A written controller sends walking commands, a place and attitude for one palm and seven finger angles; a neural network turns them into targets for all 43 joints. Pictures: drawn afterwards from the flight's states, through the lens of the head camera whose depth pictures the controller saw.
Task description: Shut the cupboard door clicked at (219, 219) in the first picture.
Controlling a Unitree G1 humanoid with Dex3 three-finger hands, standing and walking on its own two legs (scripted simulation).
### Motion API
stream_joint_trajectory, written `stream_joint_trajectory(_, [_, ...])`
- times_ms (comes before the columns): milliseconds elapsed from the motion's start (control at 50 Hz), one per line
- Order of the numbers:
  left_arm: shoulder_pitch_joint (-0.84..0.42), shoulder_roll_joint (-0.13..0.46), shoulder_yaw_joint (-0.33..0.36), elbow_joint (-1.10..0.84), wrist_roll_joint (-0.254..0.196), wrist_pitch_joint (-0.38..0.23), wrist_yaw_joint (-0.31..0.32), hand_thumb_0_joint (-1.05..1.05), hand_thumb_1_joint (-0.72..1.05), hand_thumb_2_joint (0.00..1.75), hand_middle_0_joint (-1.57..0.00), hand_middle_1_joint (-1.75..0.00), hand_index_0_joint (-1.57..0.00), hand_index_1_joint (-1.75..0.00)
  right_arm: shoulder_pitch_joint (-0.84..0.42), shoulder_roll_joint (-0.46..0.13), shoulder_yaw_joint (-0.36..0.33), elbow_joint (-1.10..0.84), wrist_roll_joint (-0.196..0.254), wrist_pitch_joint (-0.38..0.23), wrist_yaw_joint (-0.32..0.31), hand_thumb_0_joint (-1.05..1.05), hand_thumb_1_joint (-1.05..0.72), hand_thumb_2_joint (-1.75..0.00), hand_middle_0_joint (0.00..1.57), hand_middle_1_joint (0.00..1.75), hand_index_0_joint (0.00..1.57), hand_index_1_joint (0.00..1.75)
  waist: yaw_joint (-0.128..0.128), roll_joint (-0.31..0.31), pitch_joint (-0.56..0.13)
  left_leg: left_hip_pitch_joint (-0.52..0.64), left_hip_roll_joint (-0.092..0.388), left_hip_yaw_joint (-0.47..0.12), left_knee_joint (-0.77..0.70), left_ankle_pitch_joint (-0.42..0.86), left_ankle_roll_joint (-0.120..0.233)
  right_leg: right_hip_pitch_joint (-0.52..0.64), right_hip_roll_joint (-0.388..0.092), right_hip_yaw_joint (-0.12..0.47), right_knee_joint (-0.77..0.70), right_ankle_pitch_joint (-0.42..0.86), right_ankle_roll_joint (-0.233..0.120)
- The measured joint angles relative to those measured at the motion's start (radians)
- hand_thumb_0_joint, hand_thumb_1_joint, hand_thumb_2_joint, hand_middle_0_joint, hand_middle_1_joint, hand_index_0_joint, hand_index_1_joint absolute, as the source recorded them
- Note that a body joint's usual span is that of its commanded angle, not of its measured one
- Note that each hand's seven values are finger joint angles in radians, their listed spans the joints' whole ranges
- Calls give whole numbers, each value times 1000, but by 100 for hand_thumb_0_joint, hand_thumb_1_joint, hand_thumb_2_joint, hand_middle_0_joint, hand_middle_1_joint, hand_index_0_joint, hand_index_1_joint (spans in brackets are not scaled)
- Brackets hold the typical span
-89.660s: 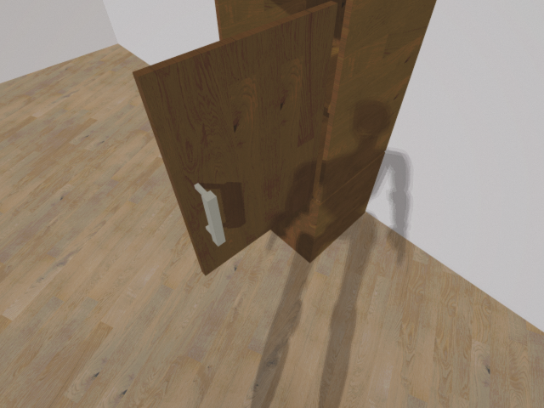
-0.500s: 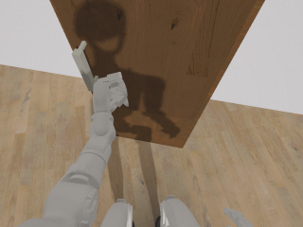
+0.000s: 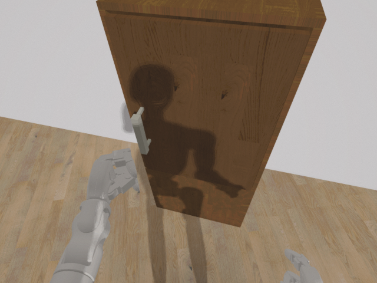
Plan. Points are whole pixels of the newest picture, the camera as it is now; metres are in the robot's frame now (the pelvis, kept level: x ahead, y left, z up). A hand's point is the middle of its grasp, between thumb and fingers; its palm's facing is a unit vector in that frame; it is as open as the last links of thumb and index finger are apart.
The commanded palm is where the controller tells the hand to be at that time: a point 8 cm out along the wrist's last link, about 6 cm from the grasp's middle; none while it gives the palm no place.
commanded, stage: draw the hand back to the body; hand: left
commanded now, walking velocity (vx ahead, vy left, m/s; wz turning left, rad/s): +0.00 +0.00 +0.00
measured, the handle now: (143, 131) +0.56 +0.16 -0.05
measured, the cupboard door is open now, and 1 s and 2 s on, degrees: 0 0 0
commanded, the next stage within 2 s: step back with the hand held close in 1.00 s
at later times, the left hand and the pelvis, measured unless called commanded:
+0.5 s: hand (21, 196) +0.22 +0.26 +0.17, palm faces +0.36 -0.86 -0.35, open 5.2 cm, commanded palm +0.18 +0.31 +0.19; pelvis +0.02 +0.02 +0.04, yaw +2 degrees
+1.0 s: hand out of the picture +0.19 +0.28 +0.20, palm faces +0.46 -0.80 -0.38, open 7.4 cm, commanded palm +0.14 +0.32 +0.21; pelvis +0.01 +0.02 +0.04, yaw +1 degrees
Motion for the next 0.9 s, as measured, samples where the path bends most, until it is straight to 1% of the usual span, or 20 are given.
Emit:
stream_joint_trajectory(60, [78, 36, -13, -90, 29, 84, 26, 2, 90, 90, -117, -136, -118, -136, -21, 8, 10, -11, 4, 19, -29, 1, -90, -90, 20, 29, 20, 30, 7, 6, 15, 95, -4, -1, -81, 28, 6, 95, -3, 4, -79, 27, 5])
stream_joint_trajectory(140, [151, 65, -4, -186, 41, 157, 50, 2, 90, 90, -108, -126, -108, -126, -46, 12, 26, -16, 5, 12, -51, 1, -90, -90, 20, 29, 20, 30, 26, 18, 37, 201, -9, -9, -171, 62, 12, 207, -7, 2, -175, 62, 12])
stream_joint_trajectory(240, [219, 78, 31, -287, 43, 211, 65, 2, 90, 90, -95, -112, -96, -112, -71, 15, 45, -7, -4, -17, -55, 1, -90, -90, 20, 29, 20, 30, 52, 29, 62, 300, -17, -18, -256, 95, 18, 311, -14, -2, -265, 93, 19])
stream_joint_trajectory(320, [289, 86, 69, -379, 43, 235, 70, 2, 90, 90, -85, -100, -85, -100, -78, 21, 56, 3, -12, -41, -47, 1, -90, -90, 20, 29, 20, 30, 66, 35, 72, 356, -21, -22, -307, 113, 22, 370, -18, -3, -320, 111, 24])
stream_joint_trajectory(420, [371, 108, 132, -485, 42, 248, 73, 2, 90, 90, -71, -85, -71, -85, -72, 26, 59, 22, -23, -68, -36, 1, -90, -90, 20, 30, 20, 30, 80, 42, 77, 399, -25, -27, -348, 128, 26, 416, -22, -5, -365, 126, 28])
stream_joint_trajectory(540, [447, 145, 237, -582, 36, 248, 81, 2, 90, 90, -55, -67, -55, -67, -57, 24, 50, 51, -28, -88, -26, 1, -90, -90, 20, 30, 20, 30, 93, 48, 76, 419, -27, -30, -367, 135, 28, 441, -23, -8, -391, 136, 32])
stream_joint_trajectory(680, [511, 184, 354, -648, 27, 223, 91, 2, 90, 90, -36, -47, -36, -47, -42, 11, 30, 82, -27, -111, -24, 2, -90, -90, 20, 30, 20, 30, 100, 58, 74, 425, -27, -30, -368, 138, 29, 449, -23, -8, -398, 142, 34])
stream_joint_trajectory(740, [505, 172, 364, -636, 29, 214, 98, 2, 90, 90, -30, -40, -30, -40, -39, 2, 22, 88, -25, -116, -25, 2, -90, -90, 20, 30, 20, 30, 102, 61, 81, 424, -29, -32, -368, 143, 30, 446, -26, -10, -393, 144, 35])
stream_joint_trajectory(840, [487, 141, 333, -611, 32, 216, 98, 2, 90, 90, -24, -34, -24, -34, -38, -3, 18, 99, -26, -127, -32, 2, -90, -90, 20, 30, 20, 30, 100, 55, 92, 421, -31, -31, -370, 151, 31, 439, -28, -10, -385, 147, 34])
stream_joint_trajectory(900, [494, 142, 320, -617, 33, 214, 95, 2, 90, 90, -22, -32, -23, -32, -36, 3, 19, 103, -26, -137, -37, 2, -90, -90, 20, 30, 20, 30, 95, 46, 90, 423, -27, -28, -369, 151, 28, 440, -24, -7, -385, 148, 31])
